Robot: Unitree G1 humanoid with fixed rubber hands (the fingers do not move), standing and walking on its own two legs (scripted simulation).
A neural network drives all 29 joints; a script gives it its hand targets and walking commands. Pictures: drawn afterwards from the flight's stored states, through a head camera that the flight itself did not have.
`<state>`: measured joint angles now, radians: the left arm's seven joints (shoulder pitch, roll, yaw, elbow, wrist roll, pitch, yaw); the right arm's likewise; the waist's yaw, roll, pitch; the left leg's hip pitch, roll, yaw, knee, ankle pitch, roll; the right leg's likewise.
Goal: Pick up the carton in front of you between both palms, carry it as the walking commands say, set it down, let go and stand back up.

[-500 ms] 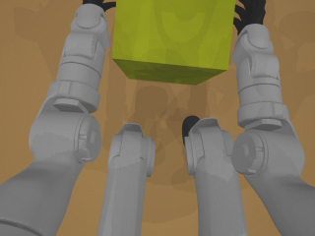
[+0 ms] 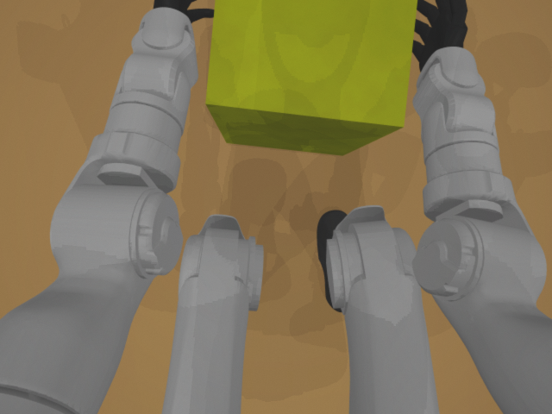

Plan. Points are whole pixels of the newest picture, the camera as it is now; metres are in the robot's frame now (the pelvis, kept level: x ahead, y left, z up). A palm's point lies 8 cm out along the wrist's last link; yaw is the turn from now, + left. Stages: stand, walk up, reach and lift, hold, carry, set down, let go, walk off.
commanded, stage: set down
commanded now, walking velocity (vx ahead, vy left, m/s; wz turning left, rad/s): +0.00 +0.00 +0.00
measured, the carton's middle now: (300, 66) +0.51 -0.05 -0.25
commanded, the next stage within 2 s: let go in 1.94 s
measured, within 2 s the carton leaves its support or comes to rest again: rests again in 0.70 s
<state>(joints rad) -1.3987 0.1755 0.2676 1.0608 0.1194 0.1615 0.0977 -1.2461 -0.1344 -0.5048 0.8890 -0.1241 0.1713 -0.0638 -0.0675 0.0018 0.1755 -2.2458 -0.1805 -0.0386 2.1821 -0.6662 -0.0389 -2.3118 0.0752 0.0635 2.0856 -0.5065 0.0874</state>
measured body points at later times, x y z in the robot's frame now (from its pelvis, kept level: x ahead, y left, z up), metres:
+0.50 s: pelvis -0.01 +0.00 -0.01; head +0.35 +0.01 +0.26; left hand +0.56 +0.10 -0.17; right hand +0.52 -0.20 -0.17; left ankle +0.08 +0.11 -0.35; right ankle +0.12 -0.13 -0.35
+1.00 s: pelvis -0.01 -0.01 -0.02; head +0.36 +0.00 +0.24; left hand +0.56 +0.15 -0.18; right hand +0.51 -0.24 -0.18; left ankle +0.08 +0.10 -0.35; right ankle +0.12 -0.13 -0.35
